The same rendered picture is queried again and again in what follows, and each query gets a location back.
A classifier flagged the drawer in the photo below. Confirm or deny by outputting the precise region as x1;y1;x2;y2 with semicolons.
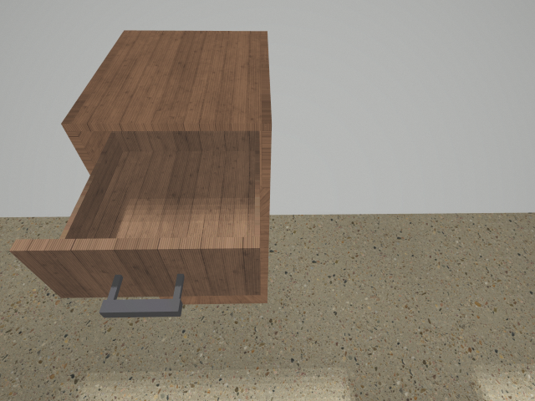
9;131;261;298

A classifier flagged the cabinet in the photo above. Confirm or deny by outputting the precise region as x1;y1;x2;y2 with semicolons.
61;30;272;305

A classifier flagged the handle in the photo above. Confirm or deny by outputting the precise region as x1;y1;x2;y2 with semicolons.
99;274;185;317

